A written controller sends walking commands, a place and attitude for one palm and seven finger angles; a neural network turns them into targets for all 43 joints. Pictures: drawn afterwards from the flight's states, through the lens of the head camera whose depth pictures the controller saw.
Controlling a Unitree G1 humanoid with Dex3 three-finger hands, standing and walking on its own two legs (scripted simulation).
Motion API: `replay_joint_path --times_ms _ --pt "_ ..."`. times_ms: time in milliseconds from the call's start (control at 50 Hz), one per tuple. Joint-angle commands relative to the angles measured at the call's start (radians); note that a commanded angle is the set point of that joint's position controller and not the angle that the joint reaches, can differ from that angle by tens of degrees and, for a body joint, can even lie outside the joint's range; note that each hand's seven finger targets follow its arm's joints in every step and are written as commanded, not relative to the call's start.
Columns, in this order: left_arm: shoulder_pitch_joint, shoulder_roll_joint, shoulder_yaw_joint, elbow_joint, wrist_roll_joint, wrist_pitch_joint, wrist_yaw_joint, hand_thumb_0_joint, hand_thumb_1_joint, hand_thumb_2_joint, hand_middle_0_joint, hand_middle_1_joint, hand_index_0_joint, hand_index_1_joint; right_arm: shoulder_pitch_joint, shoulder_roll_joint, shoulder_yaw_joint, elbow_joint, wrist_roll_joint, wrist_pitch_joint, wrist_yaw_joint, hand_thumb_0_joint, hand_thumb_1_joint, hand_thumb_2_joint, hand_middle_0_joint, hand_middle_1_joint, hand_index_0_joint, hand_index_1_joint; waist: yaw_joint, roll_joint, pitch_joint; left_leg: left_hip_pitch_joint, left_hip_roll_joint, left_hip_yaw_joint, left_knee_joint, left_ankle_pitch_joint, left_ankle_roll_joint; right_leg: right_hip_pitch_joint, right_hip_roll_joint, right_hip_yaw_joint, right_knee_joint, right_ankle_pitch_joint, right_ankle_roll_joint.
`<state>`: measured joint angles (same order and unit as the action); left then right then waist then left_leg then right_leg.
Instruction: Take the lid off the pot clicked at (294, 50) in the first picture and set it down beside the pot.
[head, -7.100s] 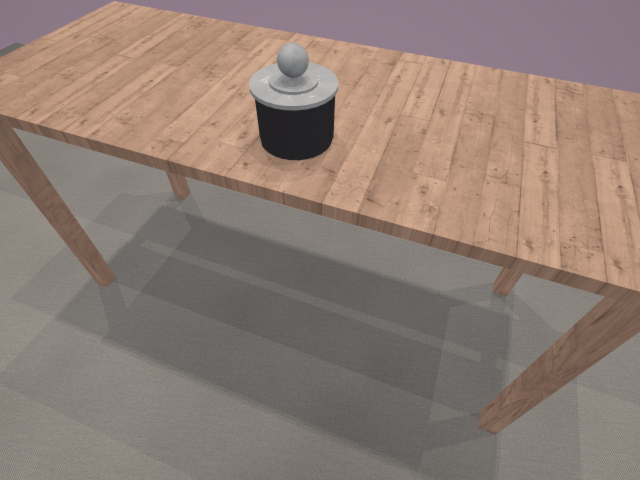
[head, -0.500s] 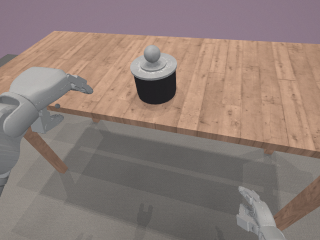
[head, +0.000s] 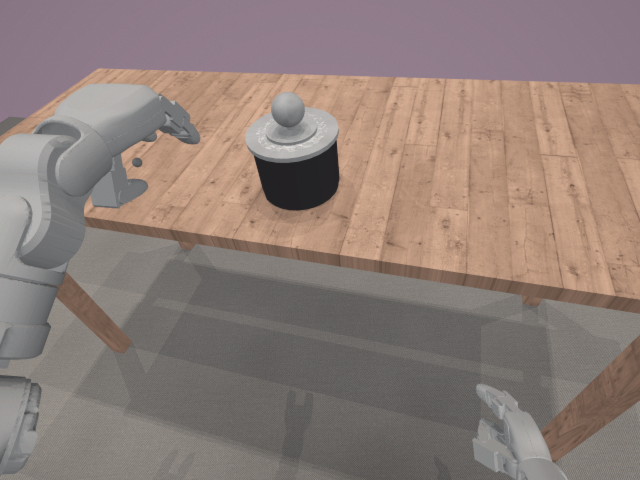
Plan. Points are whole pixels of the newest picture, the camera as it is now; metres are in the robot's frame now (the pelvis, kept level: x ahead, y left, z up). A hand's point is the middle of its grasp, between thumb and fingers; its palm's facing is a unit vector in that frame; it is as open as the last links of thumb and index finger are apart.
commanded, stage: move the open hand above the knob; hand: left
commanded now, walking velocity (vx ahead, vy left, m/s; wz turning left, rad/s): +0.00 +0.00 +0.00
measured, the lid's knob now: (288, 109) +0.61 +0.11 +0.17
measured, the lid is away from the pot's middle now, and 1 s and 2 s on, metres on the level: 0.00 0.00 0.00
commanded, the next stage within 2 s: none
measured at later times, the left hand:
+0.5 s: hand (206, 118) +0.46 +0.18 +0.24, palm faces -0.19 +0.02 -0.98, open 10.1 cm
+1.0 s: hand (247, 88) +0.53 +0.14 +0.25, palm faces -0.25 +0.01 -0.97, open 10.1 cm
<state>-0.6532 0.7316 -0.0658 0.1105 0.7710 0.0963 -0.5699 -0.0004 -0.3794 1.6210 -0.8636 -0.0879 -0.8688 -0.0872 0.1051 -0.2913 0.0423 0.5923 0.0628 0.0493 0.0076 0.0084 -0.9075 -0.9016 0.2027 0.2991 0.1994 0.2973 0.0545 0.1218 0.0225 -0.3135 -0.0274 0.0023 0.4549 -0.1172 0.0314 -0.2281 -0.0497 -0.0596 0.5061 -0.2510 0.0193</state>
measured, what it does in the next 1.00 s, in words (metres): shifts its weight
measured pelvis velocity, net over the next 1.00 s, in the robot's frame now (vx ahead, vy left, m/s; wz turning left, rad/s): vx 0.05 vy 0.00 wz -0.01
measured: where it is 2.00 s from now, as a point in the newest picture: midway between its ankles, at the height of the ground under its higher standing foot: outside the picture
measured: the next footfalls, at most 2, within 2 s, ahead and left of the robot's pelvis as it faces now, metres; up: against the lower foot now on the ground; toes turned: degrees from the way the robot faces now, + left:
none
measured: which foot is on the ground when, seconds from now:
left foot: down 0.00-1.00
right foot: down 0.00-1.00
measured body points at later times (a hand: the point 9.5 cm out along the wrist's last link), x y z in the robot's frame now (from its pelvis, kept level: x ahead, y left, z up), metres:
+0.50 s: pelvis +0.03 -0.01 +0.00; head +0.05 -0.06 +0.45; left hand +0.46 +0.18 +0.30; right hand +0.19 -0.26 -0.12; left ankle +0.08 +0.10 -0.74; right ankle +0.01 -0.13 -0.74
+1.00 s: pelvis +0.05 +0.00 +0.00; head +0.09 -0.03 +0.45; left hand +0.54 +0.14 +0.30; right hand +0.17 -0.25 -0.13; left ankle +0.08 +0.10 -0.74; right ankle +0.01 -0.13 -0.74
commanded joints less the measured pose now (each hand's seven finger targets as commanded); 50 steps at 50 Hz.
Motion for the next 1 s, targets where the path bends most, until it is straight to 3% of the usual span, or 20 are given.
replay_joint_path --times_ms 0,40,100,140,180,300,360,400,460,500,580,600,660,680,700,780,800,880,900,980 --pt "-0.446 0.250 0.149 -0.076 0.025 0.028 0.024 0.000 -0.388 1.628 -0.852 -0.081 -0.852 -0.081 -0.147 -0.104 -0.044 -0.176 0.003 -0.030 0.008 0.000 -0.900 -0.900 0.200 0.300 0.200 0.300 -0.011 -0.089 -0.320 0.203 -0.031 -0.020 -0.055 -0.010 0.018 -0.014 0.065 0.001 -0.105 0.043 -0.044" --pt "-0.481 0.268 0.154 -0.036 0.029 0.033 0.022 0.000 -0.388 1.628 -0.852 -0.081 -0.852 -0.081 -0.143 -0.113 -0.047 -0.170 0.006 -0.021 0.004 0.000 -0.900 -0.900 0.200 0.300 0.200 0.300 -0.018 -0.099 -0.292 0.184 -0.030 -0.012 -0.047 -0.022 0.020 -0.021 0.059 0.005 -0.105 0.040 -0.039" --pt "-0.533 0.303 0.172 -0.054 0.038 0.034 0.018 0.000 -0.388 1.628 -0.852 -0.081 -0.852 -0.081 -0.138 -0.109 -0.047 -0.178 0.004 -0.017 0.009 0.000 -0.900 -0.900 0.200 0.300 0.200 0.300 -0.015 -0.093 -0.363 0.209 -0.041 -0.013 -0.032 0.040 0.026 0.018 0.060 0.011 -0.094 0.106 -0.042" --pt "-0.553 0.268 0.136 0.059 0.039 0.043 0.011 0.000 -0.388 1.628 -0.852 -0.081 -0.852 -0.081 -0.123 -0.117 -0.049 -0.158 0.009 -0.001 0.002 0.000 -0.900 -0.900 0.200 0.300 0.200 0.300 -0.033 -0.122 -0.282 0.173 -0.037 -0.005 -0.033 0.004 0.025 -0.020 0.057 0.008 -0.101 0.093 -0.035" --pt "-0.579 0.209 0.083 0.044 0.025 0.039 0.017 0.000 -0.388 1.628 -0.852 -0.081 -0.852 -0.081 -0.104 -0.124 -0.059 -0.162 0.019 -0.005 0.004 0.000 -0.900 -0.900 0.200 0.300 0.200 0.300 -0.050 -0.105 -0.306 0.211 -0.042 -0.015 -0.019 0.018 0.025 -0.030 0.063 0.006 -0.090 0.107 -0.042" --pt "-0.707 0.292 0.117 0.138 0.068 0.053 0.006 0.000 -0.388 1.628 -0.852 -0.081 -0.852 -0.081 -0.076 -0.127 -0.057 -0.146 0.012 0.021 0.008 0.000 -0.900 -0.900 0.200 0.300 0.200 0.300 -0.047 -0.136 -0.378 0.191 -0.051 -0.002 -0.016 0.076 0.036 0.038 0.059 0.019 -0.092 0.203 -0.039" --pt "-0.764 0.199 0.036 0.122 0.060 0.057 0.004 0.000 -0.388 1.628 -0.852 -0.081 -0.852 -0.081 -0.092 -0.119 -0.060 -0.153 0.021 0.026 0.014 0.000 -0.900 -0.900 0.200 0.300 0.200 0.300 -0.056 -0.096 -0.382 0.220 -0.051 -0.007 -0.008 0.102 0.035 0.017 0.057 0.016 -0.072 0.230 -0.044" --pt "-0.776 0.257 0.091 0.068 0.070 0.054 0.003 0.000 -0.388 1.628 -0.852 -0.081 -0.852 -0.081 -0.076 -0.122 -0.064 -0.158 0.011 0.029 0.025 0.000 -0.900 -0.900 0.200 0.300 0.200 0.300 -0.049 -0.081 -0.468 0.252 -0.055 -0.010 0.004 0.184 0.041 0.067 0.062 0.022 -0.068 0.311 -0.048" --pt "-0.747 0.222 0.064 0.233 0.078 0.082 -0.008 0.000 -0.388 1.628 -0.852 -0.081 -0.852 -0.081 -0.061 -0.131 -0.062 -0.137 0.020 0.052 0.024 0.000 -0.900 -0.900 0.200 0.300 0.200 0.300 -0.063 -0.159 -0.354 0.183 -0.049 -0.002 -0.004 0.143 0.035 0.026 0.057 0.010 -0.070 0.308 -0.043" --pt "-0.804 0.201 0.041 0.134 0.079 0.076 -0.011 0.000 -0.388 1.628 -0.852 -0.081 -0.852 -0.081 -0.065 -0.126 -0.067 -0.153 0.018 0.057 0.034 0.000 -0.900 -0.900 0.200 0.300 0.200 0.300 -0.061 -0.113 -0.426 0.232 -0.050 -0.006 -0.004 0.196 0.039 0.046 0.063 0.011 -0.070 0.330 -0.048" --pt "-0.814 0.137 -0.006 0.226 0.070 0.095 -0.004 0.000 -0.388 1.628 -0.852 -0.081 -0.852 -0.081 -0.027 -0.139 -0.076 -0.133 0.021 0.065 0.028 0.000 -0.900 -0.900 0.200 0.300 0.200 0.300 -0.091 -0.144 -0.401 0.256 -0.051 -0.015 0.016 0.217 0.043 -0.006 0.067 0.006 -0.073 0.339 -0.050" --pt "-0.898 0.197 0.026 0.201 0.096 0.096 -0.006 0.000 -0.388 1.628 -0.852 -0.081 -0.852 -0.081 -0.032 -0.129 -0.070 -0.135 0.017 0.069 0.030 0.000 -0.900 -0.900 0.200 0.300 0.200 0.300 -0.084 -0.137 -0.444 0.247 -0.051 -0.009 0.002 0.203 0.044 0.030 0.071 0.012 -0.078 0.336 -0.046" --pt "-0.945 0.127 -0.033 0.295 0.102 0.107 -0.004 0.000 -0.388 1.628 -0.852 -0.081 -0.852 -0.081 -0.018 -0.124 -0.070 -0.118 0.021 0.067 0.024 0.000 -0.900 -0.900 0.200 0.300 0.200 0.300 -0.099 -0.150 -0.414 0.245 -0.049 -0.014 0.000 0.180 0.043 -0.008 0.071 0.004 -0.073 0.309 -0.049" --pt "-0.926 0.111 -0.043 0.279 0.086 0.103 0.001 0.000 -0.388 1.628 -0.852 -0.081 -0.852 -0.081 -0.001 -0.138 -0.078 -0.116 0.020 0.064 0.024 0.000 -0.900 -0.900 0.200 0.300 0.200 0.300 -0.106 -0.133 -0.439 0.282 -0.047 -0.024 0.017 0.240 0.044 -0.017 0.071 0.006 -0.069 0.340 -0.053" --pt "-1.018 0.170 -0.002 0.200 0.107 0.094 0.001 0.000 -0.388 1.628 -0.852 -0.081 -0.852 -0.081 -0.007 -0.128 -0.075 -0.126 0.011 0.061 0.031 0.000 -0.900 -0.900 0.200 0.300 0.200 0.300 -0.091 -0.099 -0.519 0.299 -0.050 -0.027 0.006 0.266 0.042 0.028 0.075 0.014 -0.067 0.356 -0.052" --pt "-0.952 0.036 -0.097 0.416 0.094 0.114 0.003 0.000 -0.388 1.628 -0.852 -0.081 -0.852 -0.081 0.038 -0.137 -0.081 -0.090 0.018 0.069 0.028 0.000 -0.900 -0.900 0.200 0.300 0.200 0.300 -0.122 -0.148 -0.398 0.267 -0.042 -0.031 0.009 0.235 0.038 -0.059 0.076 -0.004 -0.076 0.314 -0.057" --pt "-1.042 0.128 -0.028 0.348 0.120 0.108 0.007 0.000 -0.388 1.628 -0.852 -0.081 -0.852 -0.081 0.036 -0.133 -0.079 -0.098 0.007 0.068 0.031 0.000 -0.900 -0.900 0.200 0.300 0.200 0.300 -0.103 -0.133 -0.480 0.272 -0.045 -0.029 -0.002 0.242 0.038 -0.004 0.078 0.005 -0.074 0.333 -0.055" --pt "-1.042 0.005 -0.115 0.427 0.111 0.111 0.013 0.000 -0.388 1.628 -0.852 -0.081 -0.852 -0.081 0.069 -0.129 -0.089 -0.085 0.008 0.061 0.031 0.000 -0.900 -0.900 0.200 0.300 0.200 0.300 -0.132 -0.124 -0.454 0.313 -0.037 -0.046 0.024 0.336 0.042 -0.072 0.082 0.002 -0.073 0.342 -0.059" --pt "-1.097 0.079 -0.062 0.444 0.138 0.115 0.016 0.000 -0.388 1.628 -0.852 -0.081 -0.852 -0.081 0.071 -0.132 -0.083 -0.075 0.003 0.065 0.032 0.000 -0.900 -0.900 0.200 0.300 0.200 0.300 -0.125 -0.137 -0.465 0.288 -0.037 -0.038 0.005 0.287 0.035 -0.050 0.085 0.004 -0.077 0.329 -0.056" --pt "-1.135 0.018 -0.107 0.487 0.125 0.111 0.026 0.000 -0.388 1.628 -0.852 -0.081 -0.852 -0.081 0.102 -0.139 -0.092 -0.069 0.001 0.059 0.026 0.000 -0.900 -0.900 0.200 0.300 0.200 0.300 -0.139 -0.135 -0.488 0.302 -0.039 -0.040 0.017 0.297 0.041 -0.060 0.081 0.004 -0.078 0.344 -0.059"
